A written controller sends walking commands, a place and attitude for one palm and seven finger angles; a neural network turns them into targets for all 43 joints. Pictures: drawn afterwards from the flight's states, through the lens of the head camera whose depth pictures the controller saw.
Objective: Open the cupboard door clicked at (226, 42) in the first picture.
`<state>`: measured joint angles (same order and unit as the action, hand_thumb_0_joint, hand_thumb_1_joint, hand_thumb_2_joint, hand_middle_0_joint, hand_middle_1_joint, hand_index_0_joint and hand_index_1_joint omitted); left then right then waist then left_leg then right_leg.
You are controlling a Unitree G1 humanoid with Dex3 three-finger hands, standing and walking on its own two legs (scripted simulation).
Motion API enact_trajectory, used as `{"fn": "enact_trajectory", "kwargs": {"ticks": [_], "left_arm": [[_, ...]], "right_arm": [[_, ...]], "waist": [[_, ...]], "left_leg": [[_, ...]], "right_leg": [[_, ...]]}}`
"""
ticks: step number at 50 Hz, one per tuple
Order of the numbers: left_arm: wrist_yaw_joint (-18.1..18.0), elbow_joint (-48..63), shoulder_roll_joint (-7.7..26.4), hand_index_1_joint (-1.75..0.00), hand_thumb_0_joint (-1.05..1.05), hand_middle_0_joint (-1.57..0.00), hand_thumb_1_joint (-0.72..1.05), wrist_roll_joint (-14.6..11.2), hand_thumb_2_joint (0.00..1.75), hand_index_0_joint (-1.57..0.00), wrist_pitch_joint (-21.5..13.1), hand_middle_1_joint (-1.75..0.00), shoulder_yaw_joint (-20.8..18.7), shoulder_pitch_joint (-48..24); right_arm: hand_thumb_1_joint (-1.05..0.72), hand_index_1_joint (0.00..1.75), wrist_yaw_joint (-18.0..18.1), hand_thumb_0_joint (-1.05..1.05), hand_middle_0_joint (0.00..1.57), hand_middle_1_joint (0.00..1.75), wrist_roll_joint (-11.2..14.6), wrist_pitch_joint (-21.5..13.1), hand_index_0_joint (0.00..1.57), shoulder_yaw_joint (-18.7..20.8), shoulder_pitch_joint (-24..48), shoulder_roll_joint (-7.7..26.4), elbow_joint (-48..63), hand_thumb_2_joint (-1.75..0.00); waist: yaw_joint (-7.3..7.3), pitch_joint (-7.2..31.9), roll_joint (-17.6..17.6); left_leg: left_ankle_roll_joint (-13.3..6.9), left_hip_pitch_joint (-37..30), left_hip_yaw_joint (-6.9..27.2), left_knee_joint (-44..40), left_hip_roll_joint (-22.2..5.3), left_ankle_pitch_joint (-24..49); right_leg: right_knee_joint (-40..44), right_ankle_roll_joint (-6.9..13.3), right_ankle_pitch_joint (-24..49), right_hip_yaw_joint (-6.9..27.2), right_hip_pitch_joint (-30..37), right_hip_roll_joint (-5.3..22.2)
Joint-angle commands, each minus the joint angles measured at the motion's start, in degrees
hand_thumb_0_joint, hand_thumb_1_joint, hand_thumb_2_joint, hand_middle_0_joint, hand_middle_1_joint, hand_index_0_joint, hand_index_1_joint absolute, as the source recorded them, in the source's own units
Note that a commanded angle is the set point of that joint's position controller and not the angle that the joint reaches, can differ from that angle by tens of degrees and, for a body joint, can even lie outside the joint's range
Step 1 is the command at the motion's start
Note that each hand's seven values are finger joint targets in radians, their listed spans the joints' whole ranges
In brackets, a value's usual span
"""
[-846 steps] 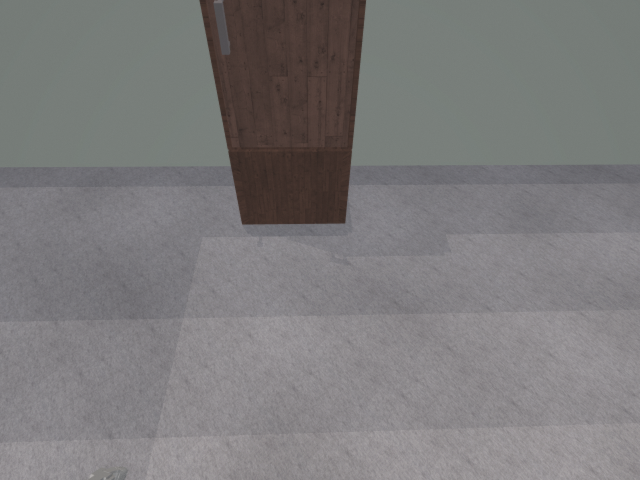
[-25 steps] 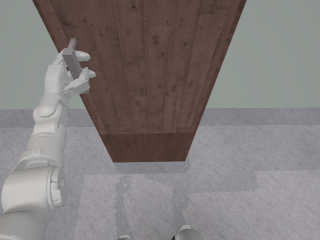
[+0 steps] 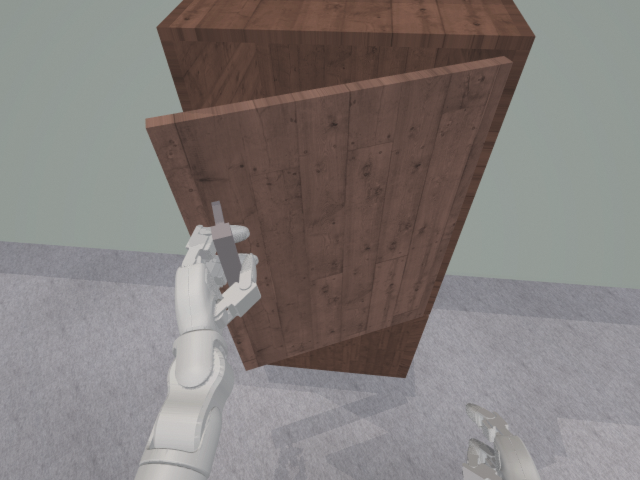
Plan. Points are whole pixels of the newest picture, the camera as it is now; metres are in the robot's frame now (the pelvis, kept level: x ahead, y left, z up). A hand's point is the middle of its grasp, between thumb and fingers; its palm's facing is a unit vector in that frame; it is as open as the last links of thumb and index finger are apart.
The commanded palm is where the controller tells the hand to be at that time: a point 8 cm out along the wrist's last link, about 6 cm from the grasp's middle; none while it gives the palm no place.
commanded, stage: pull the door open along its arc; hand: left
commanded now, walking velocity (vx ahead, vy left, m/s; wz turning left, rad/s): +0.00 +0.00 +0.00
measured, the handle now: (229, 253) +0.37 +0.14 +0.09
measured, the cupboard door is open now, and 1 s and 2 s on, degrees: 24 39 41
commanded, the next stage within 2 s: open thumb and fingers to let go in 0.34 s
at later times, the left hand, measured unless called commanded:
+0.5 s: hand (296, 350) +0.24 +0.04 +0.10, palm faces +0.29 -0.96 -0.03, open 6.1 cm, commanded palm +0.20 +0.09 +0.09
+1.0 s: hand (289, 340) +0.25 +0.05 +0.10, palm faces +0.31 -0.95 -0.01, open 13.1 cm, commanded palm +0.20 +0.09 +0.09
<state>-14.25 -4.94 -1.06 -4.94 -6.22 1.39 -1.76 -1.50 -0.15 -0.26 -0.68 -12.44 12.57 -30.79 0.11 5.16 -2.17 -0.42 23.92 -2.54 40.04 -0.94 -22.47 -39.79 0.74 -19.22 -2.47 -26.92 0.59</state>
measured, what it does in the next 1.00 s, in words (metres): stands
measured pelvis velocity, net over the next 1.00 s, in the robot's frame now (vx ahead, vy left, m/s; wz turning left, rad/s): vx -0.02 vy -0.02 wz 0.04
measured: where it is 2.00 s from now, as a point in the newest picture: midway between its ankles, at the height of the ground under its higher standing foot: outside the picture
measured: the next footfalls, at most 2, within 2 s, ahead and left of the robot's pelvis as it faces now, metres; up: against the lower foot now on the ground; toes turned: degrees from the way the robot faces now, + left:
none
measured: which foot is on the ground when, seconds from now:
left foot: down 0.00-1.00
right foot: down 0.00-1.00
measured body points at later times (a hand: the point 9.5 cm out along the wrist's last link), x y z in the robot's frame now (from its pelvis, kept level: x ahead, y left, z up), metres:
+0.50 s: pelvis +0.00 -0.03 +0.00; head -0.01 -0.06 +0.45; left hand +0.22 +0.09 +0.10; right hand +0.20 -0.23 -0.09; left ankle -0.02 +0.11 -0.72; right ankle +0.01 -0.11 -0.72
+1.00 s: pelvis -0.02 -0.02 +0.00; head -0.03 -0.04 +0.45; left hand +0.23 +0.10 +0.10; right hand +0.18 -0.22 -0.09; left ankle -0.02 +0.11 -0.72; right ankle +0.01 -0.11 -0.72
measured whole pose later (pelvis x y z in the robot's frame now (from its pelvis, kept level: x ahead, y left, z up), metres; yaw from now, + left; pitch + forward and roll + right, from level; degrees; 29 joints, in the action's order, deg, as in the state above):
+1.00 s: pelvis -0.02 -0.02 +0.00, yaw +3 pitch +0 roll +0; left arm -28.0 2.9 -4.0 3.1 -2.2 16.2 8.4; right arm 0.5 -2.4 1.6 -1.6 -9.9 10.5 -32.3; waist 0.8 1.9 -2.8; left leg 1.1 18.3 0.6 38.6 -1.0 -20.4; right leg -38.7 2.5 -18.5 -5.5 -20.3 0.5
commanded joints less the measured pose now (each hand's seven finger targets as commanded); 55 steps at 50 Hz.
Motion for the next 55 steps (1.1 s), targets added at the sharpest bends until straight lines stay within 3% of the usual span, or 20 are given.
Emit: {"fn": "enact_trajectory", "kwargs": {"ticks": [1,4,7,9,11,13,15,19,21,22,25,30,32,35,39,42,44,47,49,55], "left_arm": [[-11.5,23.3,-1.6,-1.35,0.00,-0.40,0.90,5.4,0.90,-0.40,0.5,-1.35,4.0,-4.5],[-14.6,25.2,-3.8,-1.35,0.00,-0.40,0.90,9.4,0.90,-0.40,2.5,-1.35,9.0,-0.5],[-14.7,28.2,-7.5,-1.35,0.00,-0.40,0.90,11.3,0.90,-0.40,3.2,-1.35,14.6,4.6],[-14.3,29.7,-10.7,-1.35,0.00,-0.40,0.90,10.4,0.90,-0.40,3.5,-1.35,18.0,8.3],[-13.7,32.8,-12.1,-1.35,0.00,-0.40,0.90,9.0,0.90,-0.40,3.7,-1.35,19.9,12.3],[-13.1,35.9,-12.2,-1.35,0.00,-0.40,0.90,8.2,0.90,-0.40,4.1,-1.35,20.8,19.0],[-12.2,38.2,-10.0,-1.35,0.00,-0.40,0.90,7.3,0.90,-0.40,4.5,-1.35,18.8,26.0],[-13.6,36.1,-8.1,-1.35,0.00,-0.40,0.90,7.0,0.90,-0.40,3.9,-1.35,16.1,17.8],[-15.0,33.0,-7.6,-1.35,0.00,-0.40,0.90,7.6,0.90,-0.40,3.4,-1.35,14.8,13.0],[-15.8,30.8,-6.5,-1.35,0.00,-0.40,0.90,7.9,0.90,-0.40,3.0,-1.35,13.6,6.9],[-15.6,28.1,-7.0,-1.33,0.00,-0.38,0.69,7.9,0.81,-0.38,2.2,-1.33,13.6,8.2],[-13.4,27.6,-6.2,-1.29,0.00,-0.36,0.34,8.4,0.66,-0.36,0.4,-1.29,14.2,6.7],[-12.8,26.7,-6.9,-1.27,0.00,-0.35,0.20,8.7,0.60,-0.35,0.0,-1.27,15.0,5.0],[-12.0,24.8,-6.6,-1.25,0.00,-0.33,-0.01,8.5,0.51,-0.33,-0.3,-1.25,14.7,3.8],[-12.4,23.3,-5.4,-1.22,0.00,-0.32,-0.29,8.4,0.39,-0.32,-0.2,-1.22,13.2,0.3],[-13.2,21.2,-6.8,-1.20,0.00,-0.30,-0.50,8.3,0.30,-0.30,0.0,-1.20,13.5,-1.8],[-13.8,20.9,-7.6,-1.20,0.00,-0.30,-0.50,8.7,0.30,-0.30,0.0,-1.20,14.0,-1.8],[-14.4,21.6,-9.7,-1.05,0.00,-0.27,-0.50,9.4,0.30,-0.27,0.1,-1.05,16.1,-0.4],[-15.0,21.5,-9.8,-0.95,0.00,-0.26,-0.50,9.5,0.30,-0.26,0.7,-0.95,16.2,-0.8],[-15.9,22.4,-11.6,-0.65,0.00,-0.21,-0.50,9.4,0.30,-0.21,2.0,-0.65,17.7,-1.7]], "right_arm": [[-0.90,0.30,0.7,0.00,0.20,0.30,-1.6,-0.5,0.20,1.7,5.6,4.2,9.0,-0.90],[-0.90,0.30,1.3,0.00,0.20,0.30,-2.4,1.0,0.20,1.6,6.8,3.6,9.1,-0.90],[-0.90,0.30,1.2,0.00,0.20,0.30,-2.6,2.1,0.20,1.3,8.6,2.6,9.9,-0.90],[-0.90,0.30,0.6,0.00,0.20,0.30,-2.1,2.2,0.20,1.1,9.8,2.2,10.1,-0.90],[-0.90,0.30,0.0,0.00,0.20,0.30,-2.0,2.2,0.20,0.9,10.6,2.0,10.6,-0.90],[-0.90,0.30,-0.7,0.00,0.20,0.30,-1.7,2.2,0.20,0.8,10.9,1.7,11.2,-0.90],[-0.90,0.30,-0.9,0.00,0.20,0.30,-1.5,2.7,0.20,0.7,11.4,1.6,11.7,-0.90],[-0.90,0.30,-0.1,0.00,0.20,0.30,-1.9,2.3,0.20,0.3,12.7,1.9,10.8,-0.90],[-0.90,0.30,0.5,0.00,0.20,0.30,-2.4,1.8,0.20,0.3,12.5,1.9,10.2,-0.90],[-0.90,0.30,1.1,0.00,0.20,0.30,-2.5,1.6,0.20,0.1,12.4,1.9,9.5,-0.90],[-0.90,0.30,2.0,0.00,0.20,0.30,-2.7,0.8,0.20,0.6,11.6,1.7,9.2,-0.90],[-0.90,0.30,2.3,0.00,0.20,0.30,-2.5,0.0,0.20,0.8,10.2,2.0,8.9,-0.90],[-0.90,0.30,2.5,0.00,0.20,0.30,-2.6,-0.3,0.20,0.8,10.1,2.2,9.0,-0.90],[-0.90,0.30,2.8,0.00,0.20,0.30,-2.5,-0.7,0.20,0.7,10.4,2.3,8.8,-0.90],[-0.90,0.30,3.3,0.00,0.20,0.30,-2.4,-1.0,0.20,0.6,11.1,2.2,8.5,-0.90],[-0.90,0.30,3.3,0.00,0.20,0.30,-2.5,-1.1,0.20,0.4,11.3,2.0,8.3,-0.90],[-0.90,0.30,3.1,0.00,0.20,0.30,-2.4,-1.1,0.20,0.7,11.2,2.1,8.1,-0.90],[-0.90,0.30,2.3,0.00,0.20,0.30,-2.4,-1.0,0.20,0.8,10.6,1.9,8.3,-0.90],[-0.90,0.30,2.0,0.00,0.20,0.30,-2.2,-0.8,0.20,0.8,10.9,2.0,8.5,-0.90],[-0.90,0.30,1.3,0.00,0.20,0.30,-2.0,0.2,0.20,0.6,11.8,2.0,8.6,-0.90]], "waist": [[0.87,11.7,4.0],[0.03,10.0,5.9],[0.14,8.6,4.4],[0.15,6.9,3.2],[0.60,8.0,3.1],[1.14,8.6,3.8],[2.26,7.8,4.2],[1.23,3.0,5.6],[0.89,3.3,6.6],[0.10,2.4,8.1],[1.12,5.1,9.0],[0.88,6.6,6.7],[0.31,5.3,7.3],[0.35,4.3,8.6],[0.89,4.2,7.0],[0.81,3.8,8.5],[1.00,4.5,7.1],[0.89,6.1,6.4],[1.03,5.5,4.9],[0.92,4.6,5.0]], "left_leg": [[0.2,-4.4,1.6,-4.9,0.3,18.3],[-0.1,-5.2,2.2,-4.4,0.4,16.7],[-0.2,-6.1,2.2,-4.0,0.6,16.8],[-0.2,-7.0,2.7,-3.6,0.4,17.1],[-0.3,-7.1,2.8,-3.3,0.5,17.9],[-0.3,-6.9,2.7,-2.7,0.6,18.7],[-0.1,-6.2,2.5,-2.6,0.7,18.6],[-0.2,-4.8,2.8,-1.4,1.7,13.6],[-0.4,-4.8,2.9,-0.9,2.1,12.2],[-0.5,-4.3,3.2,-0.8,2.4,10.9],[-0.6,-5.3,2.9,-1.2,2.6,10.8],[-0.7,-5.8,2.8,-2.4,2.3,11.6],[-0.9,-5.6,2.7,-2.5,2.3,10.7],[-1.1,-5.9,2.9,-3.1,2.3,9.3],[-1.0,-6.4,2.9,-3.8,2.4,8.0],[-1.0,-6.5,3.0,-4.4,2.4,7.5],[-0.9,-7.3,3.0,-4.9,2.0,8.4],[-0.8,-7.5,2.9,-5.1,1.6,10.8],[-0.6,-7.3,3.1,-5.3,1.5,10.7],[-0.3,-7.0,3.8,-5.6,0.9,10.6]], "right_leg": [[4.2,0.6,18.7,-1.2,12.5,-0.2],[5.4,0.8,17.4,-0.7,12.4,0.1],[5.5,1.1,17.9,-0.6,12.3,0.3],[5.8,1.5,17.9,-1.1,12.0,0.1],[5.1,1.4,19.9,-1.3,13.2,0.1],[5.0,1.4,22.0,-1.3,14.5,0.3],[5.2,1.3,23.5,-0.9,15.6,0.4],[8.1,0.9,16.2,1.1,12.0,0.9],[8.7,0.6,13.2,1.8,10.7,1.2],[9.6,0.2,11.0,2.5,9.5,1.6],[10.8,-0.2,10.3,3.7,11.2,2.3],[10.4,-0.2,12.7,3.9,12.6,2.6],[11.2,-0.3,10.6,4.2,11.5,2.8],[12.5,-0.2,6.5,4.2,10.8,2.7],[13.6,0.2,2.1,4.3,10.4,2.7],[13.7,0.2,0.6,3.7,9.9,2.4],[12.5,0.6,2.2,2.2,10.1,1.9],[9.8,0.9,7.0,0.6,10.6,1.1],[9.2,1.1,7.1,-0.1,10.3,0.9],[7.9,1.4,6.3,-1.4,9.1,0.2]]}}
